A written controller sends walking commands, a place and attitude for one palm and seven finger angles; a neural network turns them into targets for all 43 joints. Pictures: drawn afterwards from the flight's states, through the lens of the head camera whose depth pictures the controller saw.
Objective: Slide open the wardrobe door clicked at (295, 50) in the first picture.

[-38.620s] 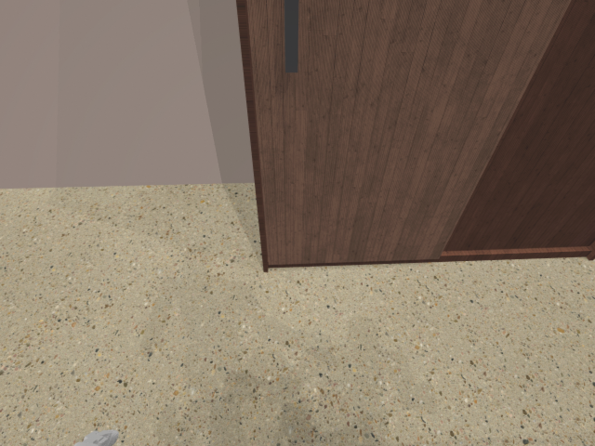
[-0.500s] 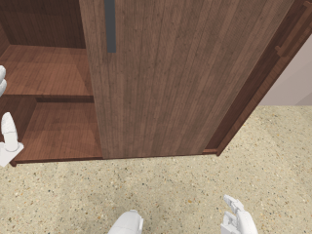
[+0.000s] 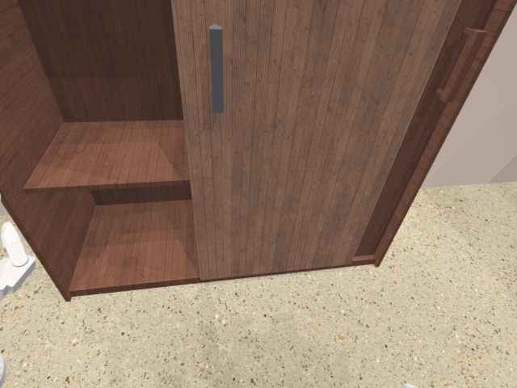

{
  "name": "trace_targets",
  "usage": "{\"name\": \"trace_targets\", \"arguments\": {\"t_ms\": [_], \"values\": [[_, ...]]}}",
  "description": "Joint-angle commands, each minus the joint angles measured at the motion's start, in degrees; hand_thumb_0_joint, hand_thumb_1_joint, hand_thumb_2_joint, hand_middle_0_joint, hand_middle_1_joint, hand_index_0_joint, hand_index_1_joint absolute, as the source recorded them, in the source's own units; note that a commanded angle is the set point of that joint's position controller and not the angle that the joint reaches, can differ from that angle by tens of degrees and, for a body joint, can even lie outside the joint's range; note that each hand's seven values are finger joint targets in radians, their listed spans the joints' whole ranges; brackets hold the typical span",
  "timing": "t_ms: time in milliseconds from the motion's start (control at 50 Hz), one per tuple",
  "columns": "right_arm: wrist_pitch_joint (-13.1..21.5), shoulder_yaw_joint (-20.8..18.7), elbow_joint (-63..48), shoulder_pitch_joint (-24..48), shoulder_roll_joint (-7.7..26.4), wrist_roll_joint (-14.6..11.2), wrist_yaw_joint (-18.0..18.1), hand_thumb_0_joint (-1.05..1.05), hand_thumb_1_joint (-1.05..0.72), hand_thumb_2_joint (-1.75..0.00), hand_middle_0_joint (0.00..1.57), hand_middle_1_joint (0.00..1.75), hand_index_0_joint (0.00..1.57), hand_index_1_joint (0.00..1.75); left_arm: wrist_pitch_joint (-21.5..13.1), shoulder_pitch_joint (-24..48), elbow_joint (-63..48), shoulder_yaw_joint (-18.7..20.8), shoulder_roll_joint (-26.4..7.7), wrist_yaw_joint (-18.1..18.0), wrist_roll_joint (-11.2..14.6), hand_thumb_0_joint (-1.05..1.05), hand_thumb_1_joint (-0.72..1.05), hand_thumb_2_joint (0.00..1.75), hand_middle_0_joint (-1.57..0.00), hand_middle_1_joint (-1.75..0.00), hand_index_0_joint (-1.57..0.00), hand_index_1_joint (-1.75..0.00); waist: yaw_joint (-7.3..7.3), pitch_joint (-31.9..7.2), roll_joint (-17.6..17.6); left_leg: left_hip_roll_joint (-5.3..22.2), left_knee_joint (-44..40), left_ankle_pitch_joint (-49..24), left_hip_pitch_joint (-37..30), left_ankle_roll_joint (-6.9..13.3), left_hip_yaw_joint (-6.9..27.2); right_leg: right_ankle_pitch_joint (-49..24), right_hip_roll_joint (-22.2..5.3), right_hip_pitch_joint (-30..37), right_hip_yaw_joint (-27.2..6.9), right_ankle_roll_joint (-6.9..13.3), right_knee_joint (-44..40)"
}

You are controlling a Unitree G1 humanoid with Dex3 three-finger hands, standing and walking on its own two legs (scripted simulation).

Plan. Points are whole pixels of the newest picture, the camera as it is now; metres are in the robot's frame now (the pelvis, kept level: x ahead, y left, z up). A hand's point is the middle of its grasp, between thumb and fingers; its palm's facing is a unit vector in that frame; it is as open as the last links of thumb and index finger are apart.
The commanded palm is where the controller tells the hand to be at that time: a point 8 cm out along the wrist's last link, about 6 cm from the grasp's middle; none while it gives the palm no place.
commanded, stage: stop stepping back and stand still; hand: left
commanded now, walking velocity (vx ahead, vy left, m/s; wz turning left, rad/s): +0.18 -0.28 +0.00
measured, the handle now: (216, 69) +0.76 +0.17 +0.20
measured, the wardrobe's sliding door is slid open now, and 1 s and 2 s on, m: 0.54 0.54 0.54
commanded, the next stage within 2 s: let the arm hang, fingers relaxed in 0.30 s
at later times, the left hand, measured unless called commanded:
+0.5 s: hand (76, 307) +0.21 +0.29 +0.04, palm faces +0.33 -0.83 -0.45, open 7.4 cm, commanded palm none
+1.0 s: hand out of the picture +0.03 +0.21 -0.16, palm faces +0.05 -0.97 -0.23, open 7.3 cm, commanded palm none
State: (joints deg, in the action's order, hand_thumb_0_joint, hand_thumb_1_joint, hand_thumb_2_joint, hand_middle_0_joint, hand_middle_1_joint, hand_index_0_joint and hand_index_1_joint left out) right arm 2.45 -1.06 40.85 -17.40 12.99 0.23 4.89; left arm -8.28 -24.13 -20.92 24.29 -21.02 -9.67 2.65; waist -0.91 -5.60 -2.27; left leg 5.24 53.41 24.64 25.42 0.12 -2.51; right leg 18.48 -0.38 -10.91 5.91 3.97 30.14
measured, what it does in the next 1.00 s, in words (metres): steps on the spot: left foot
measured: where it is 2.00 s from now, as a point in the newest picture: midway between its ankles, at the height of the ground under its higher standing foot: outside the picture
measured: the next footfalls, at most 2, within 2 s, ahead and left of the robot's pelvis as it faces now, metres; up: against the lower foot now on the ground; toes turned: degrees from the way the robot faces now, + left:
left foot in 0.06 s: +0.08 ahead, +0.14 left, +0.00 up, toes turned +10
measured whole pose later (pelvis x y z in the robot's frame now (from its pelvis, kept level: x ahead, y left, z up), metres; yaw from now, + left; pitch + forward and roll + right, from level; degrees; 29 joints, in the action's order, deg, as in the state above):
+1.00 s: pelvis +0.04 +0.02 +0.01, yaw +3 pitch -1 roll +0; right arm -1.8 0.3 62.5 -15.1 9.3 1.4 1.2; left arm 0.5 -14.8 63.6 -0.6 -10.8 -1.1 -0.4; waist 0.5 2.8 1.4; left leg 2.8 24.4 11.7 12.0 0.1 -6.7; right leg 13.8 -1.6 -9.1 6.7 0.5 23.6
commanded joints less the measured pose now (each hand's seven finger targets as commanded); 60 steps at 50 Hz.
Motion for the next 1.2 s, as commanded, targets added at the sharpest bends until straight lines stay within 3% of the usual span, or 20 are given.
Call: {"name": "trace_targets", "arguments": {"t_ms": [0, 40, 60, 120, 160, 220, 240, 260, 280, 360, 380, 400, 420, 480, 500, 560, 600, 700, 940, 1180], "values": [[6.8, -1.5, -12.2, 8.9, 5.9, 0.5, 1.4, 0.0, -0.9, -0.9, 0.2, 0.3, 0.2, 0.3, -5.1, 9.1, -22.2, 1.5, -12.2, -0.9, -0.5, 0.0, 0.9, 0.9, -0.2, -0.3, -0.2, -0.3, 2.56, 4.5, 1.0, -2.1, -27.7, -2.8, -16.8, 1.2, -5.2, 14.3, -6.7, -9.2, -6.3, 3.5, -1.2], [7.2, -2.3, -14.1, 9.3, 7.8, 0.2, 0.5, 0.0, -0.9, -0.9, 0.2, 0.3, 0.2, 0.3, -7.0, 10.6, -30.4, 4.9, -15.9, -1.0, -0.7, 0.0, 0.9, 0.9, -0.2, -0.3, -0.2, -0.3, 1.68, 5.7, 25.3, 16.5, -39.7, -6.0, -24.8, 8.6, 26.7, 15.0, 2.7, -26.7, 0.3, -3.2, 23.8], [7.2, -2.5, -13.5, 9.1, 6.7, 0.2, 0.1, 0.0, -0.9, -0.9, 0.2, 0.3, 0.2, 0.3, -8.4, 8.8, -27.3, 8.8, -19.2, -0.5, -0.3, 0.0, 0.9, 0.9, -0.2, -0.3, -0.2, -0.3, 2.03, 6.9, 20.3, 20.6, -44.9, 2.1, -18.5, 11.0, 32.2, 13.5, 1.4, -25.7, -4.3, -3.7, 32.4], [7.5, -2.5, -12.8, 9.8, 5.4, 0.5, -2.1, 0.0, -0.9, -0.9, 0.2, 0.3, 0.2, 0.3, -7.6, -0.2, -26.3, 8.5, -15.0, 0.7, -1.1, 0.0, 0.9, 0.9, -0.2, -0.3, -0.2, -0.3, 1.13, 9.6, 20.8, 15.4, -42.6, 9.5, -5.7, 9.2, 16.9, 2.8, -3.3, -18.4, -6.0, -3.4, 26.4], [7.3, -2.6, -13.8, 9.4, 6.0, 0.3, -2.2, 0.0, -0.9, -0.9, 0.2, 0.3, 0.2, 0.3, -7.4, -3.6, -24.2, 8.7, -13.6, 0.6, -0.6, 0.0, 0.9, 0.9, -0.2, -0.3, -0.2, -0.3, 0.54, 6.7, 20.8, 11.3, -40.0, 10.1, -0.9, 5.7, 6.0, 2.1, -0.6, -6.4, -0.9, -3.3, 13.9], [5.8, -2.3, -14.6, 8.4, 5.7, -0.2, -1.8, 0.0, -0.9, -0.9, 0.2, 0.3, 0.2, 0.3, -5.7, -5.8, -17.0, 7.6, -12.3, 0.2, -0.4, 0.0, 0.9, 0.9, -0.2, -0.3, -0.2, -0.3, 0.29, 3.4, 11.8, 6.9, -27.3, 14.1, 6.2, 3.1, 0.4, 4.1, 3.3, 9.7, 3.0, -3.1, 2.0], [5.5, -2.4, -14.4, 8.3, 5.4, -0.4, -1.7, 0.0, -0.9, -0.9, 0.2, 0.3, 0.2, 0.3, -5.1, -5.1, -15.8, 7.8, -12.8, -0.1, -0.6, 0.0, 0.9, 0.9, -0.2, -0.3, -0.2, -0.3, 0.04, 2.7, 3.9, 3.0, -14.7, 12.2, 7.8, 1.9, -2.7, 8.0, 0.0, 10.0, -3.8, -0.8, -4.0], [5.6, -2.3, -14.6, 8.1, 4.4, -0.6, -1.7, 0.0, -0.9, -0.9, 0.2, 0.3, 0.2, 0.3, -4.2, -6.6, -13.0, 7.9, -13.5, -0.4, -0.5, 0.0, 0.9, 0.9, -0.2, -0.3, -0.2, -0.3, 0.29, 2.9, -9.9, -2.8, 1.0, 8.6, 12.3, 0.5, -3.8, 12.4, -10.8, 7.8, -25.2, 4.9, -12.3], [6.3, -1.8, -15.1, 9.9, 5.0, -0.5, -1.6, 0.0, -0.9, -0.9, 0.2, 0.3, 0.2, 0.3, -4.6, -2.8, -15.5, 8.1, -15.0, -0.9, -0.1, 0.0, 0.9, 0.9, -0.2, -0.3, -0.2, -0.3, 0.26, 2.6, -12.5, -3.6, 10.7, 7.9, 14.4, 0.1, 0.1, 6.9, -19.0, 6.0, -37.0, 8.9, -16.2], [6.4, -0.8, -11.4, 10.9, 4.7, -0.2, -1.6, 0.0, -0.9, -0.9, 0.2, 0.3, 0.2, 0.3, -6.3, 2.2, -20.6, 7.2, -14.2, -1.1, -0.5, 0.0, 0.9, 0.9, -0.2, -0.3, -0.2, -0.3, 1.58, 3.3, -5.8, 0.5, -2.6, 1.6, 1.0, 0.2, 2.9, -4.9, -16.4, -2.8, -20.5, 7.0, -10.7], [6.1, -3.4, -0.8, 9.9, 10.3, 0.5, -6.9, 0.0, -0.9, -0.9, 0.2, 0.3, 0.2, 0.3, 3.9, 5.6, 24.2, -15.4, 0.1, 6.0, -6.8, 0.0, 0.9, 0.9, -0.2, -0.3, -0.2, -0.3, 5.1, 6.3, -1.2, 3.5, -6.1, 2.7, 5.3, -0.6, -2.2, -29.7, -19.7, -4.8, -1.0, 3.7, 1.8], [1.7, -2.1, -2.1, 5.2, 5.8, 0.0, -6.5, 0.0, -0.9, -0.9, 0.2, 0.3, 0.2, 0.3, 7.5, 1.8, 26.5, -16.6, 1.5, 8.1, -5.2, 0.0, 0.9, 0.9, -0.2, -0.3, -0.2, -0.3, 4.1, 3.6, -0.4, -1.7, -11.8, -6.0, -6.0, -1.5, -1.5, -27.6, -12.5, -10.9, -5.2, 1.4, 3.8], [-0.5, -1.2, -3.6, 3.5, 5.2, 0.0, -6.2, 0.0, -0.9, -0.9, 0.2, 0.3, 0.2, 0.3, 8.7, 2.6, 28.3, -18.0, 2.5, 8.6, -4.2, 0.0, 0.9, 0.9, -0.2, -0.3, -0.2, -0.3, 4.01, 4.9, -2.1, -1.7, -17.2, -15.3, -9.4, -0.8, -1.5, -18.5, -11.7, -14.4, -2.6, -0.7, 4.2], [-1.5, -2.0, -4.9, 7.2, 12.7, 2.4, -5.5, 0.0, -0.9, -0.9, 0.2, 0.3, 0.2, 0.3, 9.2, 2.6, 37.5, -20.3, 3.8, 9.4, -4.3, 0.0, 0.9, 0.9, -0.2, -0.3, -0.2, -0.3, 0.52, 2.5, 1.6, 13.0, -27.3, -20.1, -2.5, 8.8, 18.0, 8.8, -3.3, -11.7, -2.1, -4.6, 15.4], [-1.2, -1.5, -5.2, 7.9, 12.5, 2.9, -4.8, 0.0, -0.9, -0.9, 0.2, 0.3, 0.2, 0.3, 9.1, 5.9, 39.6, -20.4, 3.5, 9.7, -4.2, 0.0, 0.9, 0.9, -0.2, -0.3, -0.2, -0.3, 0.67, 4.1, 1.4, 11.7, -28.6, -22.7, 1.4, 9.5, 19.4, 3.6, -2.9, -8.1, -3.2, -5.0, 14.6], [-1.6, -0.4, -0.5, 9.7, 9.8, 2.3, -4.4, 0.0, -0.9, -0.9, 0.2, 0.3, 0.2, 0.3, 8.6, 7.6, 52.7, -20.7, -0.1, 9.4, -4.3, 0.0, 0.9, 0.9, -0.2, -0.3, -0.2, -0.3, -0.77, 1.5, -0.5, 3.2, -24.7, -23.4, 0.7, 3.4, 7.0, -11.0, -6.2, 1.8, -6.9, -3.8, 2.4], [-2.8, 0.2, 3.1, 7.4, 5.9, 1.7, -4.3, 0.0, -0.9, -0.9, 0.2, 0.3, 0.2, 0.3, 7.9, 10.1, 60.4, -21.6, -1.1, 9.3, -4.0, 0.0, 0.9, 0.9, -0.2, -0.3, -0.2, -0.3, 1.85, 0.9, -3.9, -2.1, -19.3, -14.7, -8.3, 0.2, 0.0, -12.2, -12.9, -4.5, -13.3, 0.3, -6.6], [-3.0, 0.1, 9.9, 4.7, 2.9, 1.8, -3.9, 0.0, -0.9, -0.9, 0.2, 0.3, 0.2, 0.3, 7.4, 10.9, 70.2, -22.2, 3.2, 8.6, -3.6, 0.0, 0.9, 0.9, -0.2, -0.3, -0.2, -0.3, 2.3, 0.1, 10.1, 1.1, -26.7, -18.5, -14.8, 0.8, 1.6, -10.7, -8.7, -2.8, -7.7, -1.8, -8.5], [-2.7, 0.4, 19.7, 0.2, 2.2, 1.1, -3.3, 0.0, -0.9, -0.9, 0.2, 0.3, 0.2, 0.3, 7.3, 8.5, 82.2, -23.7, 5.0, 8.0, -3.2, 0.0, 0.9, 0.9, -0.2, -0.3, -0.2, -0.3, 1.58, 6.3, 0.9, 2.3, -33.4, -18.3, -15.5, 0.9, 0.9, -10.7, -7.4, 0.8, -5.5, -2.7, -12.4], [-2.2, 0.8, 23.3, -1.9, 0.1, 1.1, -3.0, 0.0, -0.9, -0.9, 0.2, 0.3, 0.2, 0.3, 7.2, 6.2, 85.3, -23.8, 6.9, 7.6, -3.3, 0.0, 0.9, 0.9, -0.2, -0.3, -0.2, -0.3, 1.25, 8.9, 2.1, 2.0, -35.1, -19.6, -15.7, 1.5, 0.7, -11.4, -7.1, 1.0, -5.4, -3.0, -12.1]]}}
